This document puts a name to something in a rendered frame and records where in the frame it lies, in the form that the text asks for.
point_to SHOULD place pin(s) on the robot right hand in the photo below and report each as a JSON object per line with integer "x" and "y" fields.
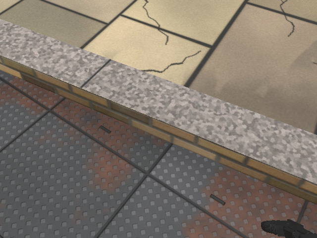
{"x": 287, "y": 229}

